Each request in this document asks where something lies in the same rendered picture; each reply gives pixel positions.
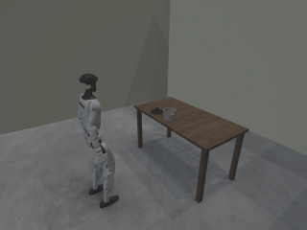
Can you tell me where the robot foot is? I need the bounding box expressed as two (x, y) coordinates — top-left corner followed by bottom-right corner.
(100, 195), (119, 209)
(89, 184), (104, 196)

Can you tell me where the left robot forearm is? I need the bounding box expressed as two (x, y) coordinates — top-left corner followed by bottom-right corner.
(79, 118), (88, 135)

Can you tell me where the right robot hand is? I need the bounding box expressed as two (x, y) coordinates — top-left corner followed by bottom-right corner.
(96, 153), (108, 171)

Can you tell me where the pot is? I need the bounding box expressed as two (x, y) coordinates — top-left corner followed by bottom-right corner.
(163, 107), (177, 122)

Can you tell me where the lid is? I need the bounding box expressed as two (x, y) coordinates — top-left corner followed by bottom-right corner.
(151, 109), (163, 114)

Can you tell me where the robot left foot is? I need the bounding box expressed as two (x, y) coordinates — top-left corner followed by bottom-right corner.
(89, 184), (104, 196)

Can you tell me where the robot left upper arm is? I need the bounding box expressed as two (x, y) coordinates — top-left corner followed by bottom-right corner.
(78, 94), (83, 120)

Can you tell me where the robot right upper arm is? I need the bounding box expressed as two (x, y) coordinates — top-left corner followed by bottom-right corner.
(87, 100), (101, 132)

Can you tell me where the right robot forearm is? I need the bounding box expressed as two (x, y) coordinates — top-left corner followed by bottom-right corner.
(89, 126), (103, 155)

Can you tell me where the robot right foot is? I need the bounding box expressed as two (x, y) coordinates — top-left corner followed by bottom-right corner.
(100, 195), (119, 209)

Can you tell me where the table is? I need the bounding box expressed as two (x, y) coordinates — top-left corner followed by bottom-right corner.
(134, 97), (249, 203)

